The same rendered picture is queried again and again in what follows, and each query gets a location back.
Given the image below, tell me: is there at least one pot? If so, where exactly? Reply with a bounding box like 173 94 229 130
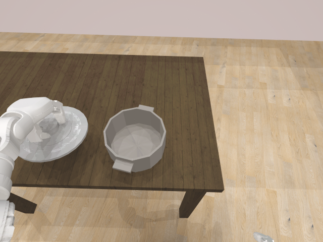
103 105 166 173

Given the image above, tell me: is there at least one table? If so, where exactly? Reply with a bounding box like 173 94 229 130
0 51 224 218

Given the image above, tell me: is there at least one robot left hand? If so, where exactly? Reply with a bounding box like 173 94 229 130
7 97 66 143

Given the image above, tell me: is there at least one robot left upper arm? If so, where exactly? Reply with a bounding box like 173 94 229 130
0 200 15 242

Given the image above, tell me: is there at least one robot left forearm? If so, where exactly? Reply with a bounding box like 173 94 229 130
0 110 34 200

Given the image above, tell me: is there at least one knob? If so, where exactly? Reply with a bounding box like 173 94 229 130
39 118 59 134

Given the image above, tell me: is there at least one lid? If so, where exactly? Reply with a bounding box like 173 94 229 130
19 106 88 162

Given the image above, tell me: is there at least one robot right hand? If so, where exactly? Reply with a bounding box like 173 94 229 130
253 232 274 242

